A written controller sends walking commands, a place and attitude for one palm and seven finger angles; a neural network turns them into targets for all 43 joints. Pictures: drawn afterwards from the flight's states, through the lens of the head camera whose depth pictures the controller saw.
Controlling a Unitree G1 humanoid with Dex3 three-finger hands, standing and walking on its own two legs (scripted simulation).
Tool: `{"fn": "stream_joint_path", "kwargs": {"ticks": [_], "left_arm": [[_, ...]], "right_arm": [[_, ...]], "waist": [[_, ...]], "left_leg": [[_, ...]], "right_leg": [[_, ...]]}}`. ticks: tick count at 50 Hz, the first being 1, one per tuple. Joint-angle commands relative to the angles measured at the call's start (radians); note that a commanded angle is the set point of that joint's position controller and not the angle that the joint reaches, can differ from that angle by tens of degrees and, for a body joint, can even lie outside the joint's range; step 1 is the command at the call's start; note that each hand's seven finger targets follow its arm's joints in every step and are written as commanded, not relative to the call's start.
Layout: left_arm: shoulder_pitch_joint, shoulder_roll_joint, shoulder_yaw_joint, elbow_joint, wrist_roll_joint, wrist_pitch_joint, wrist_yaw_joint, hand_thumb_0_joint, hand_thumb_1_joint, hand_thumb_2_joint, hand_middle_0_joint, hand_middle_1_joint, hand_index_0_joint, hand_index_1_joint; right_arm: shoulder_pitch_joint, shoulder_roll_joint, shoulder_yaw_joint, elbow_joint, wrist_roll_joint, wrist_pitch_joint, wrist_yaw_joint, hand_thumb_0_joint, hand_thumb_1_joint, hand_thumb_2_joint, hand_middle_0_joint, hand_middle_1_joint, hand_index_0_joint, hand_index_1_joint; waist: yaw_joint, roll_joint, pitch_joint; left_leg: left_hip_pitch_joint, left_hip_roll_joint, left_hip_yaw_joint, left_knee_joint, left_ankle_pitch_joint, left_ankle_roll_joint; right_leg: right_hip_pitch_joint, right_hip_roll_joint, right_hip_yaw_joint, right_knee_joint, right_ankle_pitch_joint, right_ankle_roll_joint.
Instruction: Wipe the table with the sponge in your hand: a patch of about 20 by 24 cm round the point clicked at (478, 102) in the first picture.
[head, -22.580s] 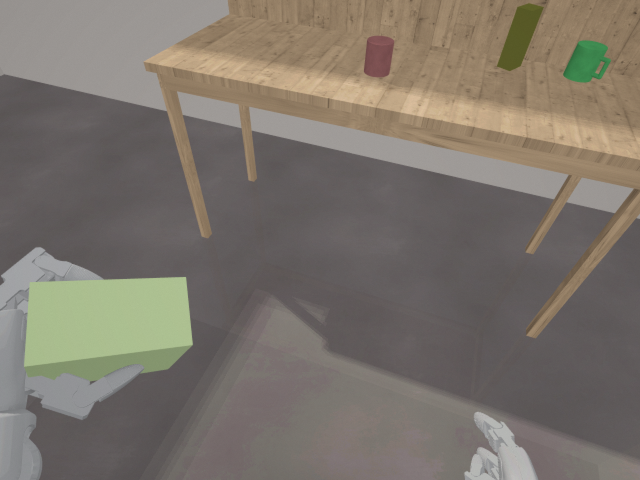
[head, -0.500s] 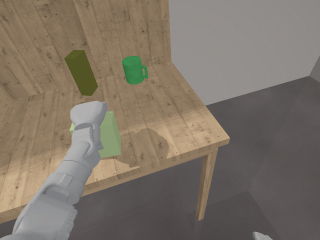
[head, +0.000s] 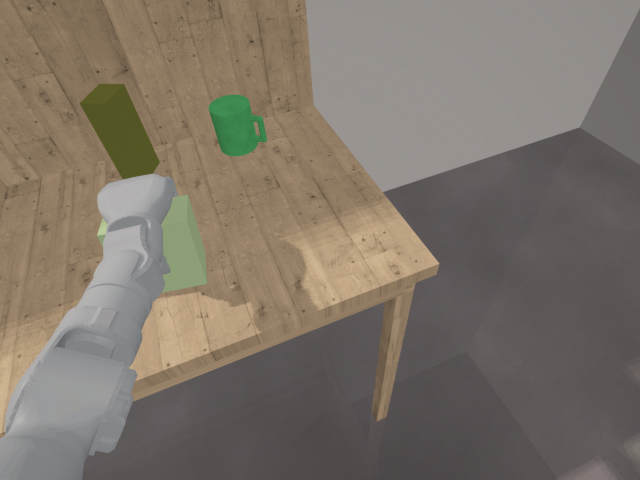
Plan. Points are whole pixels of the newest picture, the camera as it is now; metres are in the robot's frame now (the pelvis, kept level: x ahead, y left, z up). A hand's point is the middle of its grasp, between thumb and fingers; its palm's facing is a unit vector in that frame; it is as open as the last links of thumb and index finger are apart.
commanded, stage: wipe forward along the third lane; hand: left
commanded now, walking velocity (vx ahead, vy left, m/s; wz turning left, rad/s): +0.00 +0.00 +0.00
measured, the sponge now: (162, 257) +0.42 +0.24 +0.04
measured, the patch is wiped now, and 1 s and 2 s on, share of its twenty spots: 0.95 1.00 1.00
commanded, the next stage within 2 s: wipe back along the third lane in 0.42 s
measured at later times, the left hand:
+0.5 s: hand (146, 204) +0.48 +0.27 +0.09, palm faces -0.10 +0.00 -0.99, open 10.3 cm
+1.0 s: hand (141, 209) +0.47 +0.27 +0.09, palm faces +0.01 -0.02 -1.00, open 10.3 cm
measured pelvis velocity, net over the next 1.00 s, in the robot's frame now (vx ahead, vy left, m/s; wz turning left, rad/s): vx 0.04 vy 0.06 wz -0.03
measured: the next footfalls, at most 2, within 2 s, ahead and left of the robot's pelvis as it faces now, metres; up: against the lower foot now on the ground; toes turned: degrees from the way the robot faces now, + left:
none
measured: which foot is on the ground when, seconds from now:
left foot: down 0.00-1.00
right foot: down 0.00-1.00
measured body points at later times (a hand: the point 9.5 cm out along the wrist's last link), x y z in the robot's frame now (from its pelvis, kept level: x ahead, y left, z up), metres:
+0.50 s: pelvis +0.01 +0.03 +0.00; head +0.05 +0.01 +0.45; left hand +0.48 +0.26 +0.15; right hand +0.06 -0.25 -0.14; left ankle +0.03 +0.17 -0.73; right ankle +0.00 -0.08 -0.73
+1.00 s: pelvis +0.04 +0.06 +0.00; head +0.05 +0.05 +0.45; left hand +0.47 +0.27 +0.15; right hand +0.14 -0.19 -0.13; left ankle +0.03 +0.17 -0.73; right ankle +0.00 -0.08 -0.73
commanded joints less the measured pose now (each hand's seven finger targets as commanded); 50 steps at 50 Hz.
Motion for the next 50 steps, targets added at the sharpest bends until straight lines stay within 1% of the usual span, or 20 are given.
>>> {"fn": "stream_joint_path", "kwargs": {"ticks": [1, 2, 5, 6, 8, 14, 16, 20, 22, 25, 26, 29, 31, 36, 40, 41, 43, 46, 49, 50], "left_arm": [[-0.387, 0.298, 0.071, -0.042, 0.038, 0.024, 0.044, 0.000, 0.100, 1.300, -1.200, -1.600, -1.200, -1.600], [-0.407, 0.268, 0.040, -0.046, 0.034, 0.019, 0.045, 0.000, 0.100, 1.300, -1.200, -1.600, -1.200, -1.600], [-0.430, 0.280, 0.043, -0.004, 0.043, 0.021, 0.044, 0.000, 0.100, 1.300, -1.200, -1.600, -1.200, -1.600], [-0.422, 0.305, 0.073, 0.006, 0.043, 0.021, 0.042, 0.000, 0.100, 1.300, -1.200, -1.600, -1.200, -1.600], [-0.459, 0.272, 0.035, 0.015, 0.048, 0.017, 0.041, 0.000, 0.100, 1.300, -1.200, -1.600, -1.200, -1.600], [-0.491, 0.265, 0.033, 0.050, 0.052, 0.010, 0.044, 0.000, 0.100, 1.300, -1.200, -1.600, -1.200, -1.600], [-0.489, 0.311, 0.082, 0.045, 0.045, 0.002, 0.047, 0.000, 0.100, 1.300, -1.200, -1.600, -1.200, -1.600], [-0.515, 0.312, 0.063, 0.082, 0.066, 0.013, 0.052, 0.000, 0.100, 1.300, -1.200, -1.600, -1.200, -1.600], [-0.552, 0.300, 0.051, 0.080, 0.072, 0.011, 0.053, 0.000, 0.100, 1.300, -1.200, -1.600, -1.200, -1.600], [-0.578, 0.347, 0.074, 0.107, 0.077, 0.021, 0.056, 0.000, 0.100, 1.300, -1.200, -1.600, -1.200, -1.600], [-0.556, 0.351, 0.089, 0.107, 0.077, 0.019, 0.052, 0.000, 0.100, 1.300, -1.200, -1.600, -1.200, -1.600], [-0.449, 0.211, 0.022, 0.102, 0.066, 0.018, 0.045, 0.000, 0.100, 1.300, -1.200, -1.600, -1.200, -1.600], [-0.422, 0.202, 0.043, 0.068, 0.047, 0.011, 0.044, 0.000, 0.100, 1.300, -1.200, -1.600, -1.200, -1.600], [-0.350, 0.116, 0.016, 0.027, 0.008, 0.030, 0.068, 0.000, 0.100, 1.300, -1.200, -1.600, -1.200, -1.600], [-0.341, 0.092, -0.013, 0.011, 0.011, 0.080, 0.075, 0.000, 0.100, 1.300, -1.200, -1.600, -1.200, -1.600], [-0.310, 0.105, 0.011, -0.003, 0.005, 0.090, 0.072, 0.000, 0.100, 1.300, -1.200, -1.600, -1.200, -1.600], [-0.294, 0.027, -0.051, -0.032, 0.001, 0.109, 0.067, 0.000, 0.100, 1.300, -1.200, -1.600, -1.200, -1.600], [-0.204, 0.003, -0.039, -0.098, -0.024, 0.141, 0.057, 0.000, 0.100, 1.300, -1.200, -1.600, -1.200, -1.600], [-0.182, -0.054, -0.095, -0.157, -0.039, 0.185, 0.042, 0.000, 0.100, 1.300, -1.200, -1.600, -1.200, -1.600], [-0.180, -0.038, -0.084, -0.190, -0.043, 0.199, 0.038, 0.000, 0.100, 1.300, -1.200, -1.600, -1.200, -1.600]], "right_arm": [[-0.032, -0.126, -0.039, -0.105, -0.002, -0.039, -0.003, 0.000, -0.900, -0.900, 0.200, 0.300, 0.200, 0.300], [-0.025, -0.123, -0.040, -0.107, -0.001, -0.041, -0.001, 0.000, -0.900, -0.900, 0.200, 0.300, 0.200, 0.300], [-0.008, -0.127, -0.039, -0.094, -0.002, -0.044, 0.000, 0.000, -0.900, -0.900, 0.200, 0.300, 0.200, 0.300], [-0.005, -0.129, -0.040, -0.094, -0.005, -0.043, -0.002, 0.000, -0.900, -0.900, 0.200, 0.300, 0.200, 0.300], [0.011, -0.128, -0.043, -0.088, -0.005, -0.046, 0.001, 0.000, -0.900, -0.900, 0.200, 0.300, 0.200, 0.300], [0.038, -0.131, -0.046, -0.078, -0.009, -0.047, 0.007, 0.000, -0.900, -0.900, 0.200, 0.300, 0.200, 0.300], [0.046, -0.132, -0.049, -0.078, -0.014, -0.047, 0.007, 0.000, -0.900, -0.900, 0.200, 0.300, 0.200, 0.300], [0.061, -0.138, -0.048, -0.068, -0.013, -0.044, 0.010, 0.000, -0.900, -0.900, 0.200, 0.300, 0.200, 0.300], [0.073, -0.138, -0.051, -0.061, -0.015, -0.045, 0.012, 0.000, -0.900, -0.900, 0.200, 0.300, 0.200, 0.300], [0.084, -0.143, -0.050, -0.057, -0.017, -0.046, 0.013, 0.000, -0.900, -0.900, 0.200, 0.300, 0.200, 0.300], [0.084, -0.141, -0.052, -0.058, -0.018, -0.045, 0.014, 0.000, -0.900, -0.900, 0.200, 0.300, 0.200, 0.300], [0.082, -0.128, -0.060, -0.071, -0.019, -0.040, 0.027, 0.000, -0.900, -0.900, 0.200, 0.300, 0.200, 0.300], [0.068, -0.126, -0.062, -0.079, -0.020, -0.035, 0.028, 0.000, -0.900, -0.900, 0.200, 0.300, 0.200, 0.300], [0.025, -0.119, -0.063, -0.085, -0.013, -0.030, 0.034, 0.000, -0.900, -0.900, 0.200, 0.300, 0.200, 0.300], [-0.006, -0.117, -0.059, -0.079, -0.008, -0.019, 0.042, 0.000, -0.900, -0.900, 0.200, 0.300, 0.200, 0.300], [-0.020, -0.117, -0.057, -0.086, -0.009, -0.015, 0.042, 0.000, -0.900, -0.900, 0.200, 0.300, 0.200, 0.300], [-0.038, -0.110, -0.057, -0.093, -0.007, -0.010, 0.046, 0.000, -0.900, -0.900, 0.200, 0.300, 0.200, 0.300], [-0.084, -0.105, -0.055, -0.119, -0.005, 0.002, 0.050, 0.000, -0.900, -0.900, 0.200, 0.300, 0.200, 0.300], [-0.119, -0.101, -0.048, -0.135, 0.000, 0.017, 0.054, 0.000, -0.900, -0.900, 0.200, 0.300, 0.200, 0.300], [-0.132, -0.103, -0.046, -0.143, 0.002, 0.020, 0.052, 0.000, -0.900, -0.900, 0.200, 0.300, 0.200, 0.300]], "waist": [[-0.017, -0.127, -0.186], [-0.027, -0.126, -0.202], [-0.039, -0.139, -0.200], [-0.030, -0.143, -0.210], [-0.053, -0.140, -0.211], [-0.063, -0.125, -0.219], [-0.049, -0.140, -0.267], [-0.069, -0.141, -0.232], [-0.076, -0.114, -0.256], [-0.080, -0.131, -0.254], [-0.063, -0.100, -0.282], [-0.045, -0.088, -0.286], [-0.031, -0.092, -0.308], [-0.012, -0.108, -0.268], [-0.010, -0.092, -0.225], [0.012, -0.076, -0.243], [0.002, -0.085, -0.235], [0.035, -0.094, -0.268], [0.027, -0.108, -0.230], [0.034, -0.105, -0.243]], "left_leg": [[0.051, -0.096, 0.041, -0.032, 0.021, 0.043], [0.057, -0.098, 0.045, -0.025, 0.027, 0.046], [0.048, -0.094, 0.045, -0.021, 0.025, 0.045], [0.046, -0.093, 0.037, -0.026, 0.038, 0.045], [0.053, -0.093, 0.045, -0.015, 0.041, 0.047], [0.052, -0.091, 0.044, -0.010, 0.053, 0.046], [0.047, -0.090, 0.042, -0.009, 0.082, 0.046], [0.040, -0.089, 0.045, -0.009, 0.070, 0.046], [0.057, -0.089, 0.045, -0.004, 0.095, 0.047], [0.035, -0.090, 0.048, -0.003, 0.079, 0.046], [0.046, -0.089, 0.044, -0.006, 0.111, 0.043], [0.098, -0.083, 0.048, -0.006, 0.144, 0.040], [0.115, -0.080, 0.044, -0.012, 0.172, 0.041], [0.145, -0.077, 0.041, -0.040, 0.176, 0.039], [0.170, -0.077, 0.042, -0.053, 0.170, 0.037], [0.176, -0.076, 0.032, -0.062, 0.189, 0.035], [0.205, -0.073, 0.035, -0.058, 0.208, 0.034], [0.231, -0.071, 0.024, -0.061, 0.264, 0.031], [0.245, -0.072, 0.025, -0.064, 0.265, 0.029], [0.249, -0.075, 0.026, -0.065, 0.270, 0.030]], "right_leg": [[0.081, -0.013, 0.089, -0.148, 0.148, 0.040], [0.088, -0.015, 0.086, -0.141, 0.166, 0.043], [0.078, -0.015, 0.083, -0.138, 0.175, 0.045], [0.081, -0.010, 0.081, -0.139, 0.183, 0.041], [0.071, -0.012, 0.076, -0.131, 0.205, 0.046], [0.052, -0.007, 0.066, -0.125, 0.220, 0.044], [0.092, -0.007, 0.068, -0.119, 0.269, 0.042], [0.059, -0.004, 0.059, -0.122, 0.248, 0.045], [0.050, 0.000, 0.056, -0.110, 0.266, 0.041], [0.058, -0.002, 0.058, -0.115, 0.258, 0.045], [0.070, -0.001, 0.055, -0.108, 0.284, 0.037], [0.054, 0.009, 0.032, -0.105, 0.284, 0.031], [0.074, 0.011, 0.029, -0.105, 0.309, 0.026], [0.071, 0.017, 0.012, -0.119, 0.276, 0.022], [0.061, 0.020, 0.001, -0.127, 0.243, 0.018], [0.073, 0.021, -0.002, -0.125, 0.244, 0.011], [0.066, 0.022, -0.009, -0.121, 0.254, 0.012], [0.109, 0.024, -0.013, -0.117, 0.295, 0.005], [0.110, 0.023, -0.021, -0.122, 0.301, 0.007], [0.126, 0.022, -0.019, -0.123, 0.312, 0.006]]}}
